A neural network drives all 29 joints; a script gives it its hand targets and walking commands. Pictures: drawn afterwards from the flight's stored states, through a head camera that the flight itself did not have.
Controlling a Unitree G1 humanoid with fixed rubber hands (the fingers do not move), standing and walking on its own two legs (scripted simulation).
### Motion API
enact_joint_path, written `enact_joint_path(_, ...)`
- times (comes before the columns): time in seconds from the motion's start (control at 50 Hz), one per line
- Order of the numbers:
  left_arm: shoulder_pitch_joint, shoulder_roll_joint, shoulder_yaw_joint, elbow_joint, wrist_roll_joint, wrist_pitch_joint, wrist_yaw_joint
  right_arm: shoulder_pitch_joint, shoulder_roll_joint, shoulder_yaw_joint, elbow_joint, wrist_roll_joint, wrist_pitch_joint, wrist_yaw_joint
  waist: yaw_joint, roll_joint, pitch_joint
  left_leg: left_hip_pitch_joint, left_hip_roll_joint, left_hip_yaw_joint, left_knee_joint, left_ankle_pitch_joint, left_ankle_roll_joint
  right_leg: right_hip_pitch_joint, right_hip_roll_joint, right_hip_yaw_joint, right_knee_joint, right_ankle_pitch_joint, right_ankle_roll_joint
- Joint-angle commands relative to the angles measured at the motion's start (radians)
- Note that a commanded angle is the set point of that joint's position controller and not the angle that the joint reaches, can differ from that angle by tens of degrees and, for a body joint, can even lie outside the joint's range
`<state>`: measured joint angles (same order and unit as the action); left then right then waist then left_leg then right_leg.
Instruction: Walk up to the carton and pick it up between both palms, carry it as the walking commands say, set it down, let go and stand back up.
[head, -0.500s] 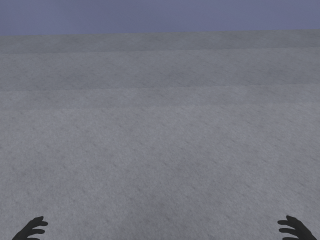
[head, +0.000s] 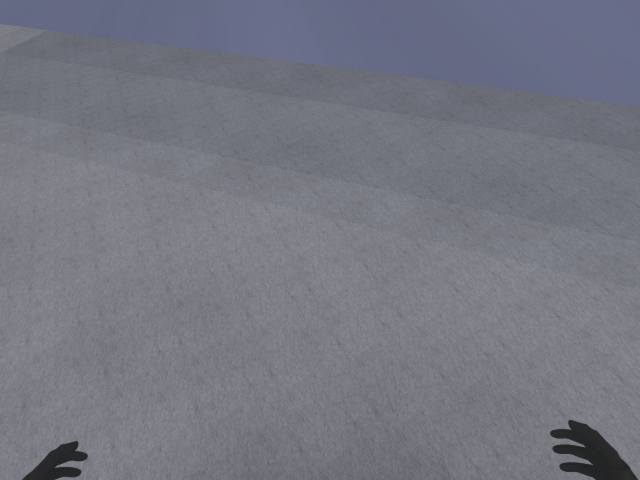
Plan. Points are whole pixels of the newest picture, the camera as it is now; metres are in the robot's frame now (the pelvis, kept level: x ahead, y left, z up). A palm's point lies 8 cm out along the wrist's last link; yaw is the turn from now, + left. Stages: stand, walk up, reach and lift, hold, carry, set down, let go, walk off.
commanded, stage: walk up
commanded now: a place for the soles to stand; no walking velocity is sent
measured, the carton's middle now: out of the picture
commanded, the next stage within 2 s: none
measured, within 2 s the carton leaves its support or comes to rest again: neither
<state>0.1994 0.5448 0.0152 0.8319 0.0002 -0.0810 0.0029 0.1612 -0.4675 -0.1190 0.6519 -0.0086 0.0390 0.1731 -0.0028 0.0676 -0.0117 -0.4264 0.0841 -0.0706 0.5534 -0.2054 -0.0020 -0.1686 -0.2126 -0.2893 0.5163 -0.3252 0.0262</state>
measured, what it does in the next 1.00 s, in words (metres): walks ahead, turning left: right foot, then left foot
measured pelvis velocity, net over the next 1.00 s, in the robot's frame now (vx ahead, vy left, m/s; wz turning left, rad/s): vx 0.26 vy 0.20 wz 0.82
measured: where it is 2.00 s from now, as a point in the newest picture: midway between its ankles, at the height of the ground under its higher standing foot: (122, 402)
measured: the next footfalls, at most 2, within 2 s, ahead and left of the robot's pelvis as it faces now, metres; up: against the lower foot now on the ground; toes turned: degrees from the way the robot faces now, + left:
right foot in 0.22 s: +0.13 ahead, -0.08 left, +0.00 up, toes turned +4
left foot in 0.60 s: +0.18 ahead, +0.31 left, +0.00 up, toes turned +28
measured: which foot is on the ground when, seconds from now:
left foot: down 0.00-0.22, up 0.24-0.58, down 0.60-0.88, up 0.90-1.00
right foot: down 0.00-0.00, up 0.02-0.20, down 0.22-0.60, up 0.62-0.86, down 0.88-1.00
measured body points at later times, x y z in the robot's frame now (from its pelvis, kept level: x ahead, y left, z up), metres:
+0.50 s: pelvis +0.11 +0.08 +0.01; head +0.14 +0.06 +0.46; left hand +0.06 +0.46 -0.03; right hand +0.42 -0.12 -0.06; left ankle +0.10 +0.28 -0.70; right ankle +0.09 -0.08 -0.73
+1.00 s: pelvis +0.26 +0.20 +0.01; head +0.28 +0.18 +0.46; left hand +0.05 +0.52 -0.03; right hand +0.62 +0.11 -0.06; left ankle +0.15 +0.32 -0.67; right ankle +0.36 +0.16 -0.73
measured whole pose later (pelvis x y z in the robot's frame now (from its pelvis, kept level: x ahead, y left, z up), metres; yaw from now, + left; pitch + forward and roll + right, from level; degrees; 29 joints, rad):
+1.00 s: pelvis +0.26 +0.20 +0.01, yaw +47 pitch +0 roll +2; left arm 0.30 0.56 0.02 0.83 0.00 -0.13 0.01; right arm 0.12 -0.47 -0.11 0.68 -0.01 0.04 0.17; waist 0.00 0.03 -0.02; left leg -0.46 0.00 -0.09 0.93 -0.29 0.01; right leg -0.26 -0.13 -0.27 0.47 -0.21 -0.03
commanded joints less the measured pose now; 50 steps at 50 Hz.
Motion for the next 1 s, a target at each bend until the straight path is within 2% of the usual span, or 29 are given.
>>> enact_joint_path(0.0,-0.09,0.159,0.121,-0.088,0.019,0.01,-0.015,0.106,-0.324,-0.095,-0.005,-0.067,-0.012,-0.039,-0.121,0.111,-0.082,0.26,0.014,-0.326,-0.245,0.001,0.181,-0.279,0.076,0.012,0.37,-0.076,-0.016)
enact_joint_path(0.02,-0.068,0.153,0.108,-0.098,-0.007,0.012,-0.003,0.042,-0.349,-0.086,-0.031,-0.045,-0.012,-0.032,-0.081,0.226,-0.086,0.377,0.081,-0.627,-0.324,0.02,0.278,-0.502,0.194,0.159,0.413,-0.313,0.009)
enact_joint_path(0.04,-0.053,0.187,0.11,-0.077,-0.014,0.004,0.004,0.021,-0.298,-0.073,-0.035,-0.036,-0.01,-0.029,-0.065,0.128,-0.104,0.417,0.05,-0.551,-0.28,0.015,0.283,-0.505,0.149,0.243,0.402,-0.265,0.011)
enact_joint_path(0.14,0.049,0.187,0.116,-0.014,-0.003,-0.027,0.022,-0.109,-0.234,-0.044,-0.085,-0.048,-0.006,-0.013,-0.011,0.172,-0.134,0.124,-0.016,-0.422,-0.278,-0.12,0.217,-0.242,0.165,0.235,0.142,-0.045,-0.036)
enact_joint_path(0.18,0.175,0.203,0.125,0.026,-0.003,-0.038,0.025,-0.216,-0.211,-0.038,-0.107,-0.052,-0.004,-0.001,0.068,0.118,-0.136,-0.09,-0.084,-0.343,-0.243,-0.197,0.15,0.042,0.179,0.21,-0.061,0.097,-0.075)
enact_joint_path(0.2,0.269,0.246,0.135,0.048,0.003,-0.043,0.032,-0.26,-0.168,-0.024,-0.115,-0.059,-0.004,0.002,0.13,0.047,-0.131,-0.268,-0.163,-0.274,-0.18,-0.204,0.075,0.275,0.135,0.252,-0.181,0.08,-0.1)
enact_joint_path(0.22,0.282,0.337,0.158,0.045,0.015,-0.047,0.04,-0.271,-0.104,-0.001,-0.135,-0.056,-0.011,0.006,0.159,-0.213,-0.113,-0.464,-0.233,-0.148,-0.021,-0.188,0.018,0.394,-0.116,0.493,-0.337,-0.134,-0.142)
enact_joint_path(0.24,0.14,0.37,0.17,-0.003,0.013,-0.05,0.047,-0.204,-0.131,-0.006,-0.105,-0.057,-0.014,0.005,0.088,-0.282,-0.103,-0.425,-0.098,-0.108,0.261,-0.097,0.01,0.258,-0.376,0.58,-0.419,-0.214,-0.203)
enact_joint_path(0.26,0.045,0.337,0.162,-0.037,0.015,-0.056,0.047,-0.19,-0.204,-0.025,-0.07,-0.049,-0.019,0.013,0.044,-0.159,-0.047,-0.367,-0.03,-0.097,0.358,-0.059,-0.004,0.138,-0.368,0.515,-0.416,-0.221,-0.218)
enact_joint_path(0.28,-0.011,0.296,0.152,-0.036,0.021,-0.06,0.04,-0.163,-0.22,-0.034,-0.04,-0.032,-0.02,0.023,0.009,-0.117,-0.041,-0.299,-0.008,-0.099,0.367,-0.014,-0.006,0.096,-0.298,0.385,-0.386,-0.147,-0.199)
enact_joint_path(0.34,0.026,0.244,0.152,-0.002,0.034,-0.055,0.022,-0.162,-0.159,-0.019,-0.029,-0.016,-0.025,0.042,0.027,-0.162,-0.026,-0.251,-0.027,-0.028,0.25,0.037,0.005,0.18,-0.142,0.144,-0.322,0.15,-0.173)
enact_joint_path(0.38,0.043,0.252,0.166,0.004,0.032,-0.048,0.016,-0.205,-0.143,-0.006,-0.036,-0.004,-0.028,0.043,0.037,-0.125,-0.006,-0.232,0.006,0.035,0.207,0.047,-0.003,0.223,-0.151,0.091,-0.309,0.248,-0.18)
enact_joint_path(0.46,0.097,0.274,0.171,0.003,0.014,-0.028,-0.006,-0.232,-0.123,0.007,-0.04,0.001,-0.025,0.017,0.055,-0.188,-0.018,-0.173,0.021,0.103,0.065,0.025,0.01,0.314,-0.171,0.028,-0.226,0.459,-0.164)
enact_joint_path(0.5,0.069,0.266,0.166,-0.013,0.005,-0.019,-0.017,-0.2,-0.126,0.001,-0.033,0.002,-0.028,0.0,0.031,-0.224,-0.027,-0.116,-0.002,0.138,-0.001,0.023,0.024,0.307,-0.154,0.002,-0.176,0.501,-0.144)
enact_joint_path(0.54,0.002,0.256,0.159,-0.029,0.0,-0.01,-0.023,-0.057,-0.16,-0.022,0.001,-0.01,-0.032,-0.021,-0.061,-0.199,-0.098,0.108,-0.061,0.164,-0.082,0.028,0.056,0.208,-0.114,-0.051,0.014,0.525,-0.109)
enact_joint_path(0.56,-0.006,0.221,0.147,-0.033,0.007,-0.007,-0.023,0.057,-0.207,-0.046,0.037,-0.022,-0.032,-0.036,-0.124,-0.13,-0.152,0.297,-0.118,0.125,-0.08,-0.021,0.095,0.067,-0.071,-0.051,0.229,0.449,-0.086)
enact_joint_path(0.58,-0.048,0.17,0.129,-0.065,0.019,-0.006,-0.025,0.138,-0.3,-0.076,0.047,-0.037,-0.027,-0.045,-0.179,0.058,-0.109,0.393,-0.031,-0.123,-0.172,-0.134,0.152,-0.188,0.007,-0.054,0.511,0.275,-0.053)
enact_joint_path(0.6,-0.067,0.127,0.104,-0.105,0.005,-0.009,-0.024,0.049,-0.373,-0.082,0.025,-0.025,-0.021,-0.046,-0.126,0.286,-0.042,0.439,0.094,-0.563,-0.323,-0.14,0.25,-0.53,0.166,0.051,0.622,-0.279,-0.015)
enact_joint_path(0.62,-0.07,0.189,0.107,-0.092,-0.008,-0.015,-0.018,0.033,-0.324,-0.07,0.032,-0.002,-0.02,-0.043,-0.101,0.121,-0.062,0.469,0.12,-0.598,-0.303,-0.099,0.291,-0.557,0.123,0.22,0.602,-0.249,-0.023)
enact_joint_path(0.64,-0.045,0.203,0.107,-0.067,-0.009,-0.02,-0.019,0.014,-0.276,-0.054,0.028,0.004,-0.021,-0.043,-0.072,0.033,-0.057,0.466,0.085,-0.48,-0.249,0.006,0.257,-0.541,0.09,0.232,0.535,-0.191,-0.02)
enact_joint_path(0.72,0.003,0.198,0.115,-0.011,-0.005,-0.03,-0.006,-0.114,-0.234,-0.025,-0.012,-0.018,-0.016,-0.029,-0.03,0.155,-0.072,0.199,0.007,-0.375,-0.327,-0.249,0.222,-0.338,0.128,0.176,0.25,-0.085,0.001)
enact_joint_path(0.8,0.083,0.194,0.119,0.024,-0.001,-0.048,0.009,-0.179,-0.224,-0.023,-0.02,-0.034,-0.013,-0.012,0.012,0.145,-0.059,0.069,0.013,-0.369,-0.327,-0.327,0.211,-0.178,0.164,0.164,0.135,0.027,-0.025)
enact_joint_path(0.82,0.158,0.214,0.12,0.034,0.01,-0.062,0.011,-0.241,-0.253,-0.039,-0.061,-0.051,-0.014,-0.007,0.048,0.11,-0.059,-0.047,-0.003,-0.309,-0.254,-0.329,0.214,-0.073,0.155,0.196,0.046,0.047,-0.048)
enact_joint_path(0.84,0.309,0.235,0.138,0.081,0.008,-0.069,0.019,-0.331,-0.221,-0.031,-0.083,-0.058,-0.015,-0.004,0.145,0.044,-0.085,-0.239,-0.064,-0.211,-0.147,-0.353,0.133,0.23,0.172,0.159,-0.098,0.101,-0.075)
enact_joint_path(0.86,0.452,0.291,0.158,0.11,0.019,-0.072,0.025,-0.322,-0.145,-0.008,-0.076,-0.067,-0.016,-0.005,0.207,-0.123,-0.111,-0.42,-0.178,-0.087,0.02,-0.375,0.052,0.459,0.085,0.248,-0.2,-0.041,-0.088)
enact_joint_path(0.88,0.371,0.35,0.164,0.065,0.029,-0.076,0.036,-0.27,-0.089,0.015,-0.058,-0.069,-0.023,-0.006,0.157,-0.323,-0.089,-0.473,-0.177,-0.038,0.338,-0.234,0.042,0.336,-0.248,0.635,-0.368,-0.364,-0.133)
enact_joint_path(0.9,0.198,0.369,0.165,-0.002,0.026,-0.08,0.043,-0.203,-0.171,-0.014,-0.027,-0.067,-0.021,-0.008,0.061,-0.179,-0.04,-0.438,-0.051,-0.082,0.481,-0.135,-0.005,0.15,-0.395,0.731,-0.472,-0.55,-0.158)
enact_joint_path(0.94,0.08,0.311,0.142,-0.032,0.028,-0.086,0.037,-0.138,-0.247,-0.048,0.039,-0.038,-0.014,0.01,-0.008,-0.07,-0.008,-0.299,0.028,-0.064,0.497,-0.053,-0.028,0.024,-0.281,0.473,-0.429,-0.394,-0.146)
enact_joint_path(0.98,0.081,0.254,0.13,-0.033,0.035,-0.086,0.035,-0.125,-0.202,-0.042,0.044,-0.031,-0.013,0.025,-0.003,-0.152,-0.011,-0.255,0.029,-0.005,0.444,0.017,-0.037,0.034,-0.166,0.249,-0.395,-0.179,-0.124)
